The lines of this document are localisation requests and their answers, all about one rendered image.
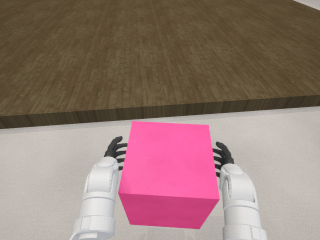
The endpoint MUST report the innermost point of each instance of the left robot hand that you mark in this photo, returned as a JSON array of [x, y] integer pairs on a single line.
[[112, 150]]

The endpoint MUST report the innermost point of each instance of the left robot forearm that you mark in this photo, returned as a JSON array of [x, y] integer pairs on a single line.
[[96, 216]]

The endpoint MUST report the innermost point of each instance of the right robot hand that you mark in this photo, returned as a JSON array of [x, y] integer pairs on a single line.
[[226, 157]]

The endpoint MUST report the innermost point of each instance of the carton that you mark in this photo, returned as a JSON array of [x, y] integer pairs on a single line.
[[168, 177]]

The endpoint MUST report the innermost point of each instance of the right robot forearm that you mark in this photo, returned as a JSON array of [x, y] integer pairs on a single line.
[[240, 205]]

